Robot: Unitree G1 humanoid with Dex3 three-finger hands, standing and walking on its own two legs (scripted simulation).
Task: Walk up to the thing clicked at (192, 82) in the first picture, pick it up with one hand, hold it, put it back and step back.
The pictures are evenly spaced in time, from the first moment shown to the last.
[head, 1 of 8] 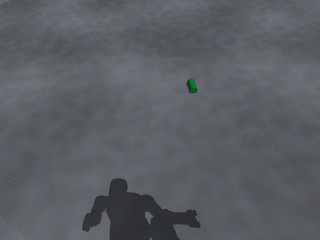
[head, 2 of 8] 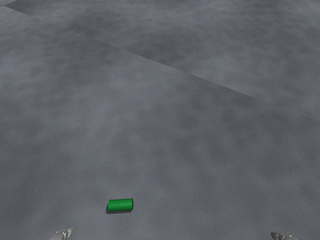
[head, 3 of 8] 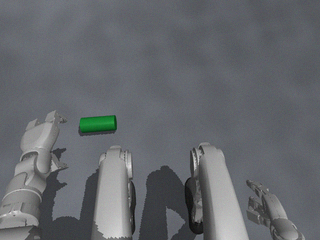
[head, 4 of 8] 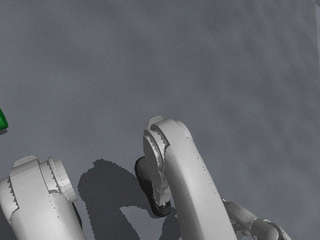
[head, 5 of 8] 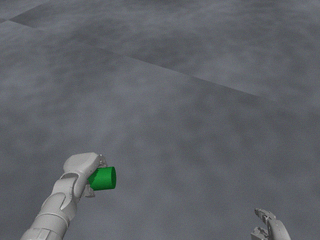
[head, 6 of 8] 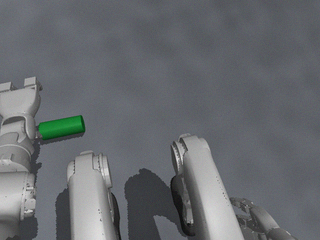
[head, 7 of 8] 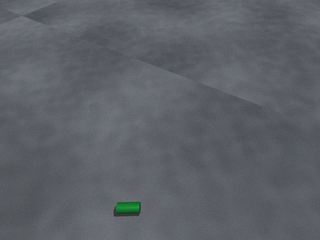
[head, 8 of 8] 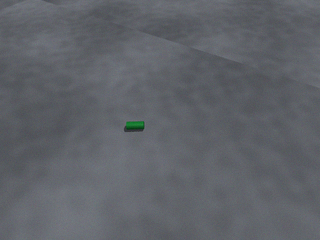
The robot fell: no
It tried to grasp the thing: yes
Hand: left
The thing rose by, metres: 0.67
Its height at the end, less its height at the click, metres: +0.00
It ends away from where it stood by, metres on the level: 0.01
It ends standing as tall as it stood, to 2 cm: yes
